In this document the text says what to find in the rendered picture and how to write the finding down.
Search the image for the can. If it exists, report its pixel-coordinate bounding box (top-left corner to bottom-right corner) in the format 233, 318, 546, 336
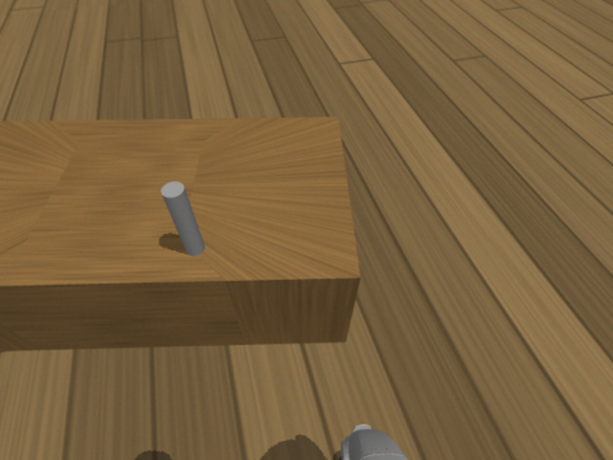
161, 181, 205, 256

